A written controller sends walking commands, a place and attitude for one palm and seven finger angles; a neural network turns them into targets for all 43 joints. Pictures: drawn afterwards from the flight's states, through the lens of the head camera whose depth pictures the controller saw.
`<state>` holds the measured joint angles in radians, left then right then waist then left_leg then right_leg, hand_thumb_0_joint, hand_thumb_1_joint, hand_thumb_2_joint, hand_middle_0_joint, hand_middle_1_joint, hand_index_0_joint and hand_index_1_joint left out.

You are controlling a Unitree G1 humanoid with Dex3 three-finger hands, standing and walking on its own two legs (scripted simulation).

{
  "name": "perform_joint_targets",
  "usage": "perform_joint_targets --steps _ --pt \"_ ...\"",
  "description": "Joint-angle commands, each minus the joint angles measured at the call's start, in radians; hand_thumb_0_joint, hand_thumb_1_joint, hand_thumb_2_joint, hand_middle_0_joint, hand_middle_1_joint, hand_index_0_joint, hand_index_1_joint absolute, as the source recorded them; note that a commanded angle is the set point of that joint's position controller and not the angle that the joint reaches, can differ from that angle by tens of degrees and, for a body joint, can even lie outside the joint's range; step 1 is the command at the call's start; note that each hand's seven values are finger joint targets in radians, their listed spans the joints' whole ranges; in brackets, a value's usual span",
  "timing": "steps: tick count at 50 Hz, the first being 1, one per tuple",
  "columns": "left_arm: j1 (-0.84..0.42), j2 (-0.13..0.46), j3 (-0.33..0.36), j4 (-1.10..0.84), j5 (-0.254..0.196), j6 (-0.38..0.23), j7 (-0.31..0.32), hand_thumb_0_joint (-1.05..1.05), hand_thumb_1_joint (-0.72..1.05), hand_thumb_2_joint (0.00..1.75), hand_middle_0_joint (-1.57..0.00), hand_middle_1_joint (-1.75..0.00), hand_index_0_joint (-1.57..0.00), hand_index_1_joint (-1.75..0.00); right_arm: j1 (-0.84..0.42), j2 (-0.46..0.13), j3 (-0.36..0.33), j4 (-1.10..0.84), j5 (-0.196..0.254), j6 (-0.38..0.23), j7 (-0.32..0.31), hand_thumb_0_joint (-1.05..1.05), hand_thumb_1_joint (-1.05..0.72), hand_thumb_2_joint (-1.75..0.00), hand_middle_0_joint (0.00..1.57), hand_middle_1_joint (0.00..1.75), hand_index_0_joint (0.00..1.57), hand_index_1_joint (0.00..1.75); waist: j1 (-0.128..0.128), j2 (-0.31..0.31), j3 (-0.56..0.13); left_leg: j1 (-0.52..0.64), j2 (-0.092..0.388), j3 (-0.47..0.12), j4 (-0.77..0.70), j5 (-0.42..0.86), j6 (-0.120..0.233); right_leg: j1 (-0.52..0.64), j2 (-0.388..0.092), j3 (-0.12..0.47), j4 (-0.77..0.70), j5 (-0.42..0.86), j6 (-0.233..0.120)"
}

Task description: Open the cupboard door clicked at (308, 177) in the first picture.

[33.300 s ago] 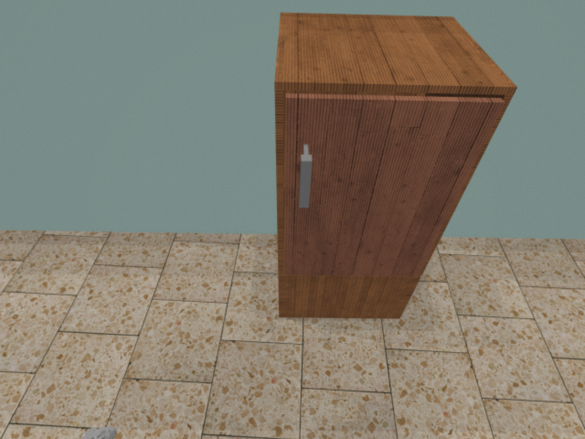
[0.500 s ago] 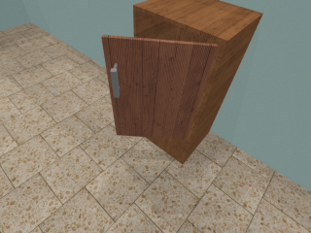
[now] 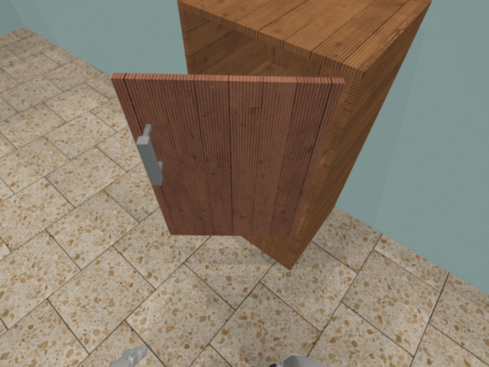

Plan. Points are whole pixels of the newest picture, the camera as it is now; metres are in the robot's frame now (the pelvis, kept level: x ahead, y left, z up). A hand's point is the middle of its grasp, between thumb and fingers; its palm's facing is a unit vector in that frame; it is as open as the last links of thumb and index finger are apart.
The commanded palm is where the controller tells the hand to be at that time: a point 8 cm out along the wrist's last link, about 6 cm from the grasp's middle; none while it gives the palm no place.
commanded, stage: come to a stop and stand still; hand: left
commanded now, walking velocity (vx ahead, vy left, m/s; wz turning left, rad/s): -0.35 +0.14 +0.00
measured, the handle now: (152, 155) +0.52 +0.22 -0.01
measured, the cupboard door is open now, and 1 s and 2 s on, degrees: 37 37 37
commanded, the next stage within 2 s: look again from close up in 1.20 s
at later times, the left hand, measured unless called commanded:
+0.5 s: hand out of the picture +0.04 +0.24 -0.16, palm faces +0.05 -0.98 -0.20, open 7.3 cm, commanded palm none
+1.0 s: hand out of the picture -0.02 +0.14 -0.16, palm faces +0.00 -0.99 -0.16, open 7.3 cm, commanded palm none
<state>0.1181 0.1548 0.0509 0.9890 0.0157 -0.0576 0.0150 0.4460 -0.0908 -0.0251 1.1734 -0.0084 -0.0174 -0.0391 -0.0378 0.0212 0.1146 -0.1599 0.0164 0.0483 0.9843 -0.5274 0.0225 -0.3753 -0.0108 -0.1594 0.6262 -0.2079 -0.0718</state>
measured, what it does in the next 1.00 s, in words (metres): steps on the spot: left foot, then right foot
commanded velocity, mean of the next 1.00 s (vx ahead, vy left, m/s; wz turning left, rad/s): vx -0.04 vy -0.03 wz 0.00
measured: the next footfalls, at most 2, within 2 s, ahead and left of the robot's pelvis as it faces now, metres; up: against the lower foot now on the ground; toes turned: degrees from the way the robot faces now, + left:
left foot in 0.26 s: +0.07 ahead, +0.12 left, +0.00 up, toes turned +1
right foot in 0.74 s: -0.03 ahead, -0.11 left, +0.00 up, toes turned +2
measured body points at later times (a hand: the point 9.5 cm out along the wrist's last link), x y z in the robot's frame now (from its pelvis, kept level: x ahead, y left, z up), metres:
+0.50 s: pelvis +0.01 +0.04 +0.02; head +0.05 +0.07 +0.47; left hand +0.04 +0.29 -0.14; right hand +0.10 -0.19 -0.11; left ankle +0.05 +0.12 -0.72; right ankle -0.05 -0.11 -0.64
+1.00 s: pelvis -0.02 -0.02 +0.02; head -0.02 -0.01 +0.47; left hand -0.02 +0.19 -0.14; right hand -0.08 -0.23 -0.14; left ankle +0.03 +0.13 -0.72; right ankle -0.07 -0.12 -0.72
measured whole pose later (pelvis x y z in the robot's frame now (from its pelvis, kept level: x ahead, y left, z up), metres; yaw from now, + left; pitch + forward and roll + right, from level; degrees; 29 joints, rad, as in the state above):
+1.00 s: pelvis -0.02 -0.02 +0.02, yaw -2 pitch -2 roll -1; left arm 0.30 0.13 0.01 1.11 0.00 0.01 0.03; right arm 0.35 -0.13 -0.02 1.16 -0.02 0.02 -0.03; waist -0.03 0.00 0.03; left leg -0.27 0.08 0.04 0.47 -0.16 -0.04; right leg -0.10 0.02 -0.06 0.45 -0.32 -0.03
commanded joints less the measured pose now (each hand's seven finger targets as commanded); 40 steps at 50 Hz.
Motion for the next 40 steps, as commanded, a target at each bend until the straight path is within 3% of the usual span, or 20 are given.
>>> perform_joint_targets --steps 1,2,3,8,11,12,13,14,15,17,20,25,29,31,34,35,36,37,39,40 --pt "0.079 0.114 0.018 -0.025 0.008 0.031 0.036 0.0 0.9 0.9 -0.2 -0.3 -0.2 -0.3 -0.001 -0.052 -0.023 -0.088 0.001 0.026 0.001 0.0 -0.9 -0.9 0.2 0.3 0.2 0.3 0.019 -0.051 -0.045 -0.174 0.084 -0.081 0.157 0.016 -0.017 -0.005 -0.352 0.302 -0.331 0.395 -0.178" --pt "0.054 0.106 0.012 -0.032 0.013 0.036 0.039 0.0 0.9 0.9 -0.2 -0.3 -0.2 -0.3 0.01 -0.033 -0.019 -0.084 0.002 0.04 0.001 0.0 -0.9 -0.9 0.2 0.3 0.2 0.3 0.0 -0.065 -0.059 -0.137 0.079 -0.064 0.065 0.014 -0.029 -0.038 -0.33 0.241 -0.321 0.427 -0.157" --pt "0.07 0.114 0.015 -0.033 0.016 0.039 0.037 0.0 0.9 0.9 -0.2 -0.3 -0.2 -0.3 0.009 -0.029 -0.018 -0.086 0.001 0.047 0.004 0.0 -0.9 -0.9 0.2 0.3 0.2 0.3 0.007 -0.089 -0.081 -0.132 0.061 -0.037 -0.002 0.015 -0.036 -0.015 -0.312 0.22 -0.312 0.434 -0.145" --pt "0.087 0.165 0.043 -0.045 0.017 0.059 0.031 0.0 0.9 0.9 -0.2 -0.3 -0.2 -0.3 -0.046 -0.066 -0.038 -0.142 -0.008 0.05 0.012 0.0 -0.9 -0.9 0.2 0.3 0.2 0.3 0.024 -0.133 -0.144 -0.159 0.025 0.008 -0.16 0.108 -0.062 0.087 -0.3 0.228 -0.232 0.489 -0.131" --pt "0.066 0.167 0.043 -0.063 0.011 0.076 0.024 0.0 0.9 0.9 -0.2 -0.3 -0.2 -0.3 -0.047 -0.094 -0.048 -0.161 -0.007 0.045 0.013 0.0 -0.9 -0.9 0.2 0.3 0.2 0.3 0.001 -0.164 -0.153 -0.048 0.022 0.02 -0.372 0.256 -0.057 0.043 -0.264 0.204 -0.163 0.344 -0.07" --pt "0.067 0.148 0.041 -0.072 0.007 0.083 0.02 0.0 0.9 0.9 -0.2 -0.3 -0.2 -0.3 -0.041 -0.124 -0.053 -0.165 -0.009 0.039 0.014 0.0 -0.9 -0.9 0.2 0.3 0.2 0.3 -0.005 -0.098 -0.151 0.016 0.069 -0.026 -0.479 0.364 -0.036 -0.016 -0.217 0.175 -0.105 0.202 -0.02" --pt "0.094 0.097 0.032 -0.089 0.002 0.093 0.015 0.0 0.9 0.9 -0.2 -0.3 -0.2 -0.3 -0.076 -0.196 -0.062 -0.196 -0.019 0.028 0.013 0.0 -0.9 -0.9 0.2 0.3 0.2 0.3 0.009 0.137 -0.128 -0.014 0.249 -0.249 -0.606 0.527 0.049 -0.09 -0.085 0.084 0.013 -0.077 0.062" --pt "0.079 0.073 0.022 -0.097 -0.001 0.098 0.019 0.0 0.9 0.9 -0.2 -0.3 -0.2 -0.3 -0.132 -0.249 -0.069 -0.232 -0.028 0.025 0.012 0.0 -0.9 -0.9 0.2 0.3 0.2 0.3 0.0 0.277 -0.1 -0.141 0.391 -0.399 -0.737 0.598 0.154 -0.061 0.0 0.079 0.231 -0.355 0.09" --pt "0.088 0.092 0.022 -0.094 0.006 0.105 0.025 0.0 0.9 0.9 -0.2 -0.3 -0.2 -0.3 -0.174 -0.249 -0.064 -0.246 -0.028 0.017 0.001 0.0 -0.9 -0.9 0.2 0.3 0.2 0.3 0.011 0.239 -0.099 -0.199 0.398 -0.39 -0.742 0.617 0.193 -0.032 -0.006 0.182 0.376 -0.386 0.084" --pt "0.139 0.095 0.033 -0.059 0.011 0.099 0.018 0.0 0.9 0.9 -0.2 -0.3 -0.2 -0.3 -0.255 -0.22 -0.048 -0.262 -0.028 0.013 -0.007 0.0 -0.9 -0.9 0.2 0.3 0.2 0.3 0.055 0.095 -0.099 -0.147 0.318 -0.272 -0.686 0.642 0.177 -0.078 0.002 0.216 0.504 -0.274 0.085" --pt "0.186 0.098 0.026 -0.035 0.007 0.095 0.014 0.0 0.9 0.9 -0.2 -0.3 -0.2 -0.3 -0.244 -0.2 -0.041 -0.256 -0.016 0.004 -0.011 0.0 -0.9 -0.9 0.2 0.3 0.2 0.3 0.048 0.086 -0.165 0.011 0.265 -0.159 -0.66 0.749 0.146 -0.111 -0.006 0.208 0.478 -0.201 0.111" --pt "0.151 0.1 0.024 -0.049 0.009 0.106 0.009 0.0 0.9 0.9 -0.2 -0.3 -0.2 -0.3 -0.144 -0.22 -0.052 -0.211 -0.014 0.013 -0.016 0.0 -0.9 -0.9 0.2 0.3 0.2 0.3 -0.003 0.106 -0.176 0.146 0.302 -0.204 -0.681 0.737 0.161 -0.11 -0.02 0.189 0.336 -0.26 0.124" --pt "0.146 0.076 0.013 -0.038 0.008 0.107 0.001 0.0 0.9 0.9 -0.2 -0.3 -0.2 -0.3 -0.136 -0.239 -0.063 -0.19 -0.02 0.023 -0.008 0.0 -0.9 -0.9 0.2 0.3 0.2 0.3 -0.017 0.125 -0.185 0.109 0.289 -0.21 -0.718 0.522 0.145 -0.005 -0.026 0.15 0.149 -0.298 0.111" --pt "0.17 0.063 0.004 -0.022 0.002 0.1 0.001 0.0 0.9 0.9 -0.2 -0.3 -0.2 -0.3 -0.152 -0.241 -0.063 -0.18 -0.021 0.025 -0.002 0.0 -0.9 -0.9 0.2 0.3 0.2 0.3 -0.005 0.152 -0.174 0.059 0.262 -0.204 -0.721 0.468 0.128 0.074 -0.012 0.121 0.01 -0.285 0.098" --pt "0.281 0.065 0.005 0.036 0.003 0.094 0.006 0.0 0.9 0.9 -0.2 -0.3 -0.2 -0.3 -0.19 -0.225 -0.062 -0.168 -0.013 0.031 0.005 0.0 -0.9 -0.9 0.2 0.3 0.2 0.3 0.048 0.13 -0.145 -0.094 0.189 -0.138 -0.724 0.233 0.05 0.258 -0.006 0.074 -0.241 -0.077 0.079" --pt "0.291 0.095 0.004 0.043 0.005 0.085 0.013 0.0 0.9 0.9 -0.2 -0.3 -0.2 -0.3 -0.18 -0.185 -0.056 -0.162 -0.008 0.03 0.011 0.0 -0.9 -0.9 0.2 0.3 0.2 0.3 0.05 0.071 -0.124 -0.155 0.142 -0.111 -0.669 0.201 0.015 0.31 -0.049 0.129 -0.321 -0.048 0.063" --pt "0.279 0.132 0.006 0.041 0.009 0.079 0.018 0.0 0.9 0.9 -0.2 -0.3 -0.2 -0.3 -0.178 -0.139 -0.043 -0.165 -0.003 0.032 0.014 0.0 -0.9 -0.9 0.2 0.3 0.2 0.3 0.043 -0.063 -0.087 -0.201 0.076 -0.04 -0.574 0.17 -0.027 0.263 -0.165 0.264 -0.378 -0.127 0.017" --pt "0.238 0.165 0.004 0.027 0.007 0.074 0.02 0.0 0.9 0.9 -0.2 -0.3 -0.2 -0.3 -0.19 -0.101 -0.028 -0.174 -0.004 0.035 0.021 0.0 -0.9 -0.9 0.2 0.3 0.2 0.3 0.033 -0.154 -0.057 -0.17 0.04 0.0 -0.516 0.175 -0.043 0.136 -0.256 0.339 -0.451 -0.246 -0.021" --pt "0.154 0.153 -0.002 0.017 0.001 0.061 0.023 0.0 0.9 0.9 -0.2 -0.3 -0.2 -0.3 -0.199 -0.115 -0.025 -0.157 -0.017 0.046 0.025 0.0 -0.9 -0.9 0.2 0.3 0.2 0.3 0.027 -0.272 0.023 -0.12 0.05 -0.013 -0.426 0.234 -0.038 -0.021 -0.234 0.353 -0.495 -0.307 -0.032" --pt "0.139 0.131 -0.01 0.024 -0.001 0.059 0.023 0.0 0.9 0.9 -0.2 -0.3 -0.2 -0.3 -0.169 -0.108 -0.021 -0.135 -0.016 0.044 0.023 0.0 -0.9 -0.9 0.2 0.3 0.2 0.3 0.008 -0.237 0.037 -0.098 0.059 -0.014 -0.441 0.279 -0.035 -0.022 -0.21 0.321 -0.471 -0.245 -0.028"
